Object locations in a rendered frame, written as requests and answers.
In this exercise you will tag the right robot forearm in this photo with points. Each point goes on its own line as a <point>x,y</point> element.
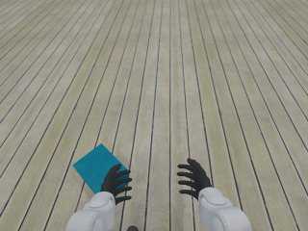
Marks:
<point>217,212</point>

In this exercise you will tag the right robot hand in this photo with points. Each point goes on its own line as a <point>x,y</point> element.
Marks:
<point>198,175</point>

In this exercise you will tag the carton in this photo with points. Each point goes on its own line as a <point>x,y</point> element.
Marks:
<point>94,167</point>

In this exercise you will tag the left robot forearm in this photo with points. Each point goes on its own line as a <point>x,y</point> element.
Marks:
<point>97,215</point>

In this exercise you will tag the left robot hand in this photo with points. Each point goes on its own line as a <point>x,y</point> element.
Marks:
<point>110,183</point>

